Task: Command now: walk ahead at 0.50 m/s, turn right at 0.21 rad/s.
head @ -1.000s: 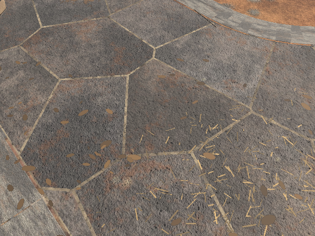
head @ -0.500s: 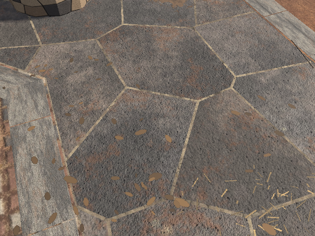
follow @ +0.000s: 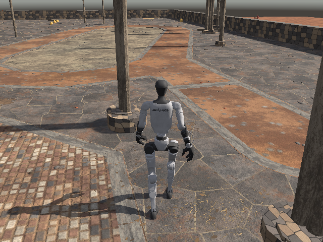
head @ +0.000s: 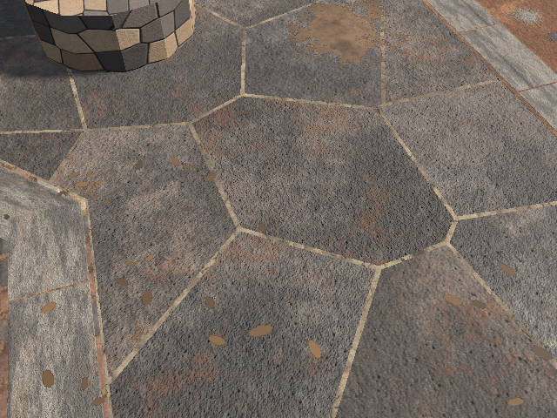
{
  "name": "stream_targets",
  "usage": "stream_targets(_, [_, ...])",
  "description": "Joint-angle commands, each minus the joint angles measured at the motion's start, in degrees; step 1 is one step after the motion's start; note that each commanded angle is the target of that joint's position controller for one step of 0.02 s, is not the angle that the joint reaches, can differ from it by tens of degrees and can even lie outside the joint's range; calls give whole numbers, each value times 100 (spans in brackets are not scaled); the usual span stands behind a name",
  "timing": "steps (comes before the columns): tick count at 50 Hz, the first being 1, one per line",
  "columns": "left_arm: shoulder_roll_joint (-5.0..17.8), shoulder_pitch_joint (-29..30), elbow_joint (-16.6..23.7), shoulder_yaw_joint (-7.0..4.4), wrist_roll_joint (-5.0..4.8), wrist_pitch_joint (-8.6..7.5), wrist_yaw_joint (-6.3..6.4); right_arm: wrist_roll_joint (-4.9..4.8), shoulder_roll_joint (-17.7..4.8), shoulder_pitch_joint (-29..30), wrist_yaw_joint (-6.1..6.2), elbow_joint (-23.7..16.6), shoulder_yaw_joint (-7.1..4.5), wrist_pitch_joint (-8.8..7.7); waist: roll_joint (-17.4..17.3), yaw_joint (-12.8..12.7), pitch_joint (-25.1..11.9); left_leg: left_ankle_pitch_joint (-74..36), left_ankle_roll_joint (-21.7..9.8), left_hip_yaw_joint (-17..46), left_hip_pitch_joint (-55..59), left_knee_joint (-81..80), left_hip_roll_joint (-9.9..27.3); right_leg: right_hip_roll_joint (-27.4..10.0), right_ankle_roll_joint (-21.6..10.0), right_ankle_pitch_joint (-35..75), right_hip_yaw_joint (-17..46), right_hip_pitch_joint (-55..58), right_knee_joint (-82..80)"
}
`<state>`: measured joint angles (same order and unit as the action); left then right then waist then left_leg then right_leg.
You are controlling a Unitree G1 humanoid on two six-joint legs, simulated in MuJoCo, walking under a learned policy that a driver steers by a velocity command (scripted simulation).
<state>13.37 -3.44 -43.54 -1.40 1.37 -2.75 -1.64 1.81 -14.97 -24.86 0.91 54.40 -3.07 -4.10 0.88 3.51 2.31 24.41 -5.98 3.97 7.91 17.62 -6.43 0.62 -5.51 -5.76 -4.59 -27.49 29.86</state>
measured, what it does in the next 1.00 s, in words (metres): walks ahead, turning right: left foot, then right foot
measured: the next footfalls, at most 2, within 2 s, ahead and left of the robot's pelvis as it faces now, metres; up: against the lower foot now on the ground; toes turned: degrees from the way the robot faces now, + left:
left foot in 0.52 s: +0.44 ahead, +0.04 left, +0.00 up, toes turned -20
right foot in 0.94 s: +0.28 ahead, -0.12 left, +0.00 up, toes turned -27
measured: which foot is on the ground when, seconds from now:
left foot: down 0.00-0.00, up 0.02-0.50, down 0.52-0.94, up 0.96-1.00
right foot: down 0.00-0.52, up 0.54-0.92, down 0.94-1.00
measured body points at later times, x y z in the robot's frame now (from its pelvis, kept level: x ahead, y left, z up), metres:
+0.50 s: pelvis +0.25 -0.01 +0.01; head +0.29 -0.02 +0.46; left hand +0.31 +0.27 -0.12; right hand +0.40 -0.29 -0.08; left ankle +0.40 +0.05 -0.72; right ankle +0.13 -0.08 -0.72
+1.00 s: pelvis +0.29 -0.02 +0.01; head +0.29 -0.04 +0.46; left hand +0.51 +0.14 -0.09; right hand +0.23 -0.29 -0.12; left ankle +0.39 +0.06 -0.71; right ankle +0.24 -0.11 -0.72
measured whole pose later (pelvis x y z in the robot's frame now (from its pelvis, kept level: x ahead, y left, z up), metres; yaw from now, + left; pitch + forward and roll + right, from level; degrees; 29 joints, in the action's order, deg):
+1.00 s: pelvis +0.29 -0.02 +0.01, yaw -27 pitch -1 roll +0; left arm 13.3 -12.0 -43.1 -0.4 1.9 2.6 -0.4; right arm 0.9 -15.1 -15.6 0.2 45.6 -1.8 2.0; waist -1.6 1.5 0.8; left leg 18.6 -0.5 -4.1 -20.4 33.2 1.4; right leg 2.0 -2.1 -15.4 1.1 -12.3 28.9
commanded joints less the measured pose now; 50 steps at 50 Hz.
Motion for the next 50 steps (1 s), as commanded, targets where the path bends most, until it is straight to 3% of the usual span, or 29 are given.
stream_targets(1, [1302,-2424,-339,-432,135,-104,159,-81,-658,56,22,-453,-77,-91,250,-1200,-1502,-4725,52,-444,-1830,4028,1008,-997,-807,-445,1686,3475,-320])
stream_targets(2, [1658,-2347,-400,-534,112,-58,98,-135,-375,-463,-50,-496,-48,-108,1424,-731,-1768,306,283,-529,-3748,5811,-114,-2183,-1655,-62,4527,4411,-988])
stream_targets(3, [1313,-1830,-350,-478,-123,-13,18,50,-654,-58,-49,-554,-67,-116,599,-601,-1258,102,190,126,-4290,6096,299,-1972,-1554,-789,4689,3935,-1337])
stream_targets(4, [1032,-1384,-241,-418,-139,7,4,28,-706,437,-87,-690,-66,-164,199,-528,-525,-432,210,98,-4463,5867,591,-1809,-1418,-827,3777,3125,-1440])
stream_targets(5, [837,-1228,-225,-366,-92,0,4,24,-652,719,-114,-784,-39,-194,-100,-464,-223,-679,240,46,-4364,5508,781,-1529,-1263,-348,3269,2579,-1584])
stream_targets(6, [776,-1243,-273,-342,-92,-20,33,56,-611,783,-132,-851,-31,-152,-103,-344,-79,-737,314,26,-4218,5233,890,-1304,-1146,179,2915,2219,-1648])
stream_targets(8, [777,-1369,-379,-327,-134,-85,68,105,-480,675,-162,-912,16,9,104,-171,-207,-738,503,-41,-3854,4790,991,-1014,-1042,791,2456,1855,-1759])
stream_targets(10, [928,-1548,-424,-375,-156,-127,82,119,-401,814,-176,-1004,54,105,151,-175,-218,-782,671,-182,-3923,4422,1025,-875,-1082,929,2234,1675,-1857])
stream_targets(12, [1004,-1708,-429,-403,-153,-110,103,113,-380,1311,-184,-1202,80,142,176,-282,-54,-1152,827,-284,-4177,3872,1084,-755,-1045,694,2166,1544,-2009])
stream_targets(15, [1031,-1998,-462,-424,-160,-64,118,55,-310,1913,-162,-1424,123,149,203,-462,10,-1749,961,-409,-4183,2997,933,-564,-750,2555,1903,1671,-1602])
stream_targets(17, [1062,-2196,-469,-444,-162,-9,149,-1,-287,2111,-147,-1510,154,142,303,-588,-245,-1998,927,-440,-4032,2685,755,-474,-509,3472,1811,1945,-1182])
stream_targets(21, [1062,-2281,-365,-463,-79,150,235,-62,-394,2436,-91,-1668,175,112,462,-723,-383,-1875,820,-305,-3861,2057,470,-469,-351,3527,2178,2389,-599])
stream_targets(24, [1179,-1750,-110,-519,-56,169,276,-74,-660,1707,-1,-1488,111,3,520,-315,-477,-1888,597,-92,-2710,921,364,-344,-62,3181,2565,2216,116])
stream_targets(25, [1134,-1561,-23,-507,-138,118,245,-23,-781,1211,59,-1384,77,-91,301,-25,-671,-2747,452,61,-1817,333,650,-72,110,2813,2465,1896,834])
stream_targets(26, [744,-1725,216,-394,-257,62,228,52,-1241,612,144,-1390,-9,-130,-565,35,-1480,-4699,100,1165,-417,649,2178,230,316,657,1945,1184,2256])
stream_targets(27, [560,-2765,226,-386,-368,146,301,-32,-1495,801,117,-1515,-81,19,-1619,-444,-2196,-6858,-848,2663,374,860,3594,1062,377,-3604,1142,220,3507])
stream_targets(28, [991,-2869,-52,-434,-100,285,355,-158,-1061,919,77,-1548,-61,130,-912,-501,-2075,-6034,-1043,2793,-152,838,3449,559,379,-3326,998,-13,4106])
stream_targets(29, [1067,-2365,-60,-471,-4,361,304,-163,-584,1193,82,-1643,76,160,-449,-459,-1354,-5196,-864,2002,-803,614,2966,417,447,-2849,994,-93,4188])
stream_targets(30, [987,-2040,17,-470,8,421,240,-122,-408,1493,97,-1682,144,204,-420,-514,-938,-4513,-635,1373,-1297,336,2562,278,542,-2511,937,-113,4031])
stream_targets(32, [899,-1888,92,-453,19,577,109,-63,-532,1634,151,-1679,116,244,-960,-555,-586,-4161,-512,590,-1905,48,2111,192,723,-2090,777,48,4019])
stream_targets(35, [790,-1792,178,-408,-53,644,65,-23,-618,1424,107,-1578,66,207,-843,-567,-766,-4315,-678,290,-2039,18,2087,304,759,-1930,783,239,3820])
stream_targets(39, [663,-1440,288,-297,-2,722,52,-27,-659,1397,66,-1503,35,251,-930,-510,-717,-2854,-681,189,-2164,-176,2080,188,689,-1815,697,417,2721])
stream_targets(42, [590,-1151,358,-190,-32,728,46,-3,-771,1342,-6,-1433,-12,336,-1130,-361,-638,-1788,-619,173,-2353,-236,2008,170,575,-1924,459,980,1601])
stream_targets(44, [611,-1145,350,-156,-42,688,70,-12,-873,1218,-46,-1350,-50,415,-1103,-337,-590,-1644,-590,257,-2366,-106,2039,210,473,-1833,305,1307,887])
stream_targets(46, [580,-1430,225,-111,-16,585,93,-84,-892,1116,-56,-1258,-58,490,-840,-525,-483,-1709,-264,144,-2773,202,1938,211,274,-986,274,2142,-580])
stream_targets(47, [728,-1358,253,-103,38,516,113,-64,-746,919,-76,-1209,-37,493,-388,-467,-391,-1428,108,-28,-3075,512,1745,-208,162,-822,925,2404,-1249])
stream_targets(48, [1184,-1201,410,-155,116,459,150,-87,-214,742,-127,-1390,89,480,1025,-263,-573,-252,549,-672,-3612,1557,1078,-1727,-184,-975,2826,2579,-1856])
stream_targets(49, [1160,-918,399,-158,85,416,186,-112,-384,1081,-51,-1362,60,565,1157,-438,-59,433,610,-485,-3042,1912,788,-2100,-663,-442,2851,1031,-1897])
stream_targets(50, [849,-645,396,-65,96,362,205,-148,-466,1152,-59,-1340,30,630,834,-264,118,151,605,-277,-2717,2223,840,-1737,-644,-351,2439,829,-1881])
